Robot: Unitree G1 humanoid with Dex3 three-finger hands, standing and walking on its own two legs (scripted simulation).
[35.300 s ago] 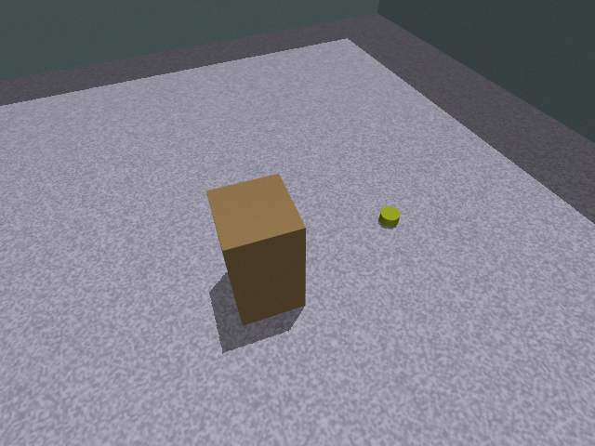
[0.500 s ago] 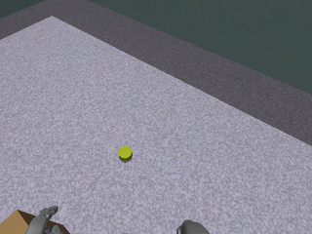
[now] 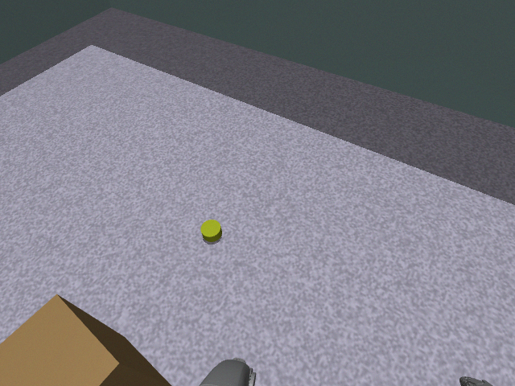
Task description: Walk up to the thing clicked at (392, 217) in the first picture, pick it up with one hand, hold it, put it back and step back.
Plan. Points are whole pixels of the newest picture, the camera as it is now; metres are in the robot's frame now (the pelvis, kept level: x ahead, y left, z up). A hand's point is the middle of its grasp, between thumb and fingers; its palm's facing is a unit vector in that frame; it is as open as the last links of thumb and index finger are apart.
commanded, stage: step back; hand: left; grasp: from above
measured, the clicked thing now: (211, 230) +0.80 +0.28 -0.74
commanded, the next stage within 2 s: stand in 1.66 s
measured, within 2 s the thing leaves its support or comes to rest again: neither
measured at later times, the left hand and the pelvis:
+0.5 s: hand out of the picture -0.10 +0.25 -0.16, palm faces -0.01 -0.92 -0.40, open 7.4 cm; pelvis -0.19 -0.02 -0.01, yaw -2 degrees
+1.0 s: hand out of the picture -0.20 +0.25 -0.14, palm faces +0.08 -0.92 -0.40, open 7.4 cm; pelvis -0.25 -0.04 +0.00, yaw +3 degrees
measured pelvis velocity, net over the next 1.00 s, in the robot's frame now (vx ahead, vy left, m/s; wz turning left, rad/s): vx -0.25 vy -0.04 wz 0.05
